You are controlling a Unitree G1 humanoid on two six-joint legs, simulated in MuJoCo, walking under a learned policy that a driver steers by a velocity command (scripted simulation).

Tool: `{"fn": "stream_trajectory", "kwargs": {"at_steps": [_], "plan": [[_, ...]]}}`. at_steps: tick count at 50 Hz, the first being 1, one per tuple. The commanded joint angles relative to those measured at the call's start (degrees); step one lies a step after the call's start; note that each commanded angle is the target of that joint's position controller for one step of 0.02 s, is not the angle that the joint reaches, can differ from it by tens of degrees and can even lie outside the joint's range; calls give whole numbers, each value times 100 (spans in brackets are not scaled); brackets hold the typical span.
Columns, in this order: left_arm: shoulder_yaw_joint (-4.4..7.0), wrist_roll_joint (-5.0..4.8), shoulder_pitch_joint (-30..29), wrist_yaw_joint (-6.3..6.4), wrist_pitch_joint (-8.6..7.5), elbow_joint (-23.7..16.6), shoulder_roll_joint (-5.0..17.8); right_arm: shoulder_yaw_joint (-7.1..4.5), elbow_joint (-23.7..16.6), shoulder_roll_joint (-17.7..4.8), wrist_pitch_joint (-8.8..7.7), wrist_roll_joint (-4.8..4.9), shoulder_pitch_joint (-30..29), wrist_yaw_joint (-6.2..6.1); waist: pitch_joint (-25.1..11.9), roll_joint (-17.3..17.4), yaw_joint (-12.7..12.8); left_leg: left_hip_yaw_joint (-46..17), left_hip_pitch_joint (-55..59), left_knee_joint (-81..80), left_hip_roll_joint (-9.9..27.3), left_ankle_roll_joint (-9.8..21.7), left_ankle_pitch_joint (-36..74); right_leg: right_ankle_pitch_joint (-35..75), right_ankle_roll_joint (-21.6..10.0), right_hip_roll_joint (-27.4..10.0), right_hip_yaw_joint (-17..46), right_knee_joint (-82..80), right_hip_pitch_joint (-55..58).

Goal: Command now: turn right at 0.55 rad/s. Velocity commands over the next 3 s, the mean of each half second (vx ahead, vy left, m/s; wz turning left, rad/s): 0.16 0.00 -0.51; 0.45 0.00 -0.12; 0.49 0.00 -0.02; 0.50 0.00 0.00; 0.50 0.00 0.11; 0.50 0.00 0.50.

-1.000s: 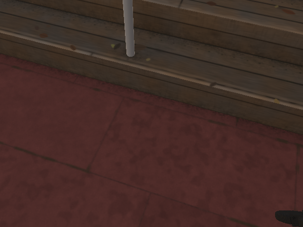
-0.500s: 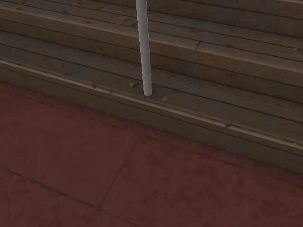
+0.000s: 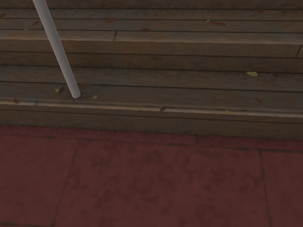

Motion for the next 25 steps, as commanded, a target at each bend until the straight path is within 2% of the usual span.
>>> {"fn": "stream_trajectory", "kwargs": {"at_steps": [1, 2, 3, 4, 5, 8, 9, 11, 13, 16, 19, 20, 22, 23, 24, 25], "plan": [[393, 330, 677, 34, -272, -496, 1530, -125, -693, -570, -113, -87, -623, -44, -1011, -1634, 547, -975, -2164, 2926, -706, -101, -1771, 3518, -1971, -2256, 3639, -1995, 1609], [319, 319, 474, 36, -364, -446, 1367, -150, -616, -643, -111, 26, -622, -64, -783, -1231, 350, -1126, -2224, 3097, -628, -10, -1268, 2950, -1709, -1949, 3142, -1954, 1475], [285, 166, 192, 85, -376, -435, 1188, -176, -481, -654, -94, -12, -498, -112, -630, -870, 168, -1135, -2273, 2943, -535, 18, -716, 2542, -1344, -1621, 2729, -1858, 1400], [216, 40, -47, 144, -336, -464, 997, -191, -399, -680, -69, -70, -459, -155, -592, -784, 76, -1174, -2209, 2759, -467, -13, -307, 2541, -1116, -1423, 2469, -1793, 1319], [172, 15, -183, 197, -293, -488, 931, -193, -353, -651, -61, -93, -381, -147, -653, -826, -22, -1124, -1892, 2767, -532, -59, -26, 2824, -1040, -1249, 2249, -1769, 1089], [140, 57, -56, 302, -238, -475, 843, -117, -248, -437, -92, -34, -299, -71, -907, -760, -20, -1094, -1638, 2450, -716, -142, 419, 2991, -1028, -1043, 2095, -1723, 1263], [147, 17, 92, 328, -236, -429, 835, -88, -243, -397, -109, -25, -339, -51, -984, -715, 32, -1102, -1653, 2047, -726, -150, 535, 2258, -1023, -973, 2146, -1816, 1406], [170, -45, 322, 352, -236, -374, 869, -55, -270, -371, -164, 16, -553, 17, -863, -863, 197, -1114, -1645, 1207, -756, -137, 692, 125, -1047, -906, 2475, -2169, 1475], [198, -21, 393, 349, -256, -349, 956, -66, -312, -440, -261, 65, -758, 90, -572, -1113, 273, -1151, -1536, 540, -817, -82, 610, -769, -1102, -956, 2838, -2415, 1356], [226, -28, 513, 319, -304, -290, 1021, -71, -298, -465, -452, 87, -900, 185, -405, -1108, 358, -1164, -1143, -224, -907, 34, 410, -971, -1153, -926, 3063, -2420, 1245], [178, -22, 567, 256, -346, -225, 935, -52, -192, -434, -612, 122, -758, 285, -368, -1137, 356, -996, -456, -761, -922, 177, 406, -974, -1158, -866, 3070, -2370, 995], [152, -19, 587, 234, -353, -192, 889, -45, -160, -412, -662, 130, -685, 312, -344, -1105, 317, -937, -144, -979, -926, 243, 524, -976, -1140, -841, 3089, -2346, 862], [91, -22, 488, 208, -344, -178, 775, -46, -28, -335, -746, 124, -342, 335, -300, -973, 53, -783, 749, -1776, -928, 417, 1071, -1050, -969, -620, 2991, -2130, 480], [43, -2, 464, 200, -359, -191, 634, -71, 47, -391, -769, 94, -99, 317, -372, -877, -72, -860, 1345, -1882, -778, 505, 1122, -1040, -805, -465, 2871, -1868, 175], [-49, 25, 345, 187, -399, -254, 356, -113, 143, -557, -789, 41, 453, 277, -556, -587, -306, -1428, 2202, -1953, -195, 731, 801, -1134, -545, -223, 2538, -1100, -470], [-155, -2, 421, 177, -474, -384, -8, -191, 250, -1007, -772, -76, 926, 243, -634, 505, -272, -2933, 2898, -2456, 687, 1270, -472, -1050, -174, 517, 1428, 355, -1516]]}}
Next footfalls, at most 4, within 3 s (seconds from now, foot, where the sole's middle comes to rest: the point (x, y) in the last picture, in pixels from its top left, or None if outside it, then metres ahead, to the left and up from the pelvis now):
0.48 left None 0.13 0.10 -0.76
0.90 right None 0.36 -0.24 -0.76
1.40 left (194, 174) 0.69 -0.12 -0.76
1.92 right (250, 156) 0.77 -0.40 -0.76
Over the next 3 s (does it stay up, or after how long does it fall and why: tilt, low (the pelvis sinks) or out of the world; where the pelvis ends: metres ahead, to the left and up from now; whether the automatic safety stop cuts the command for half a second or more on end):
stays up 1.20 -0.52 0.34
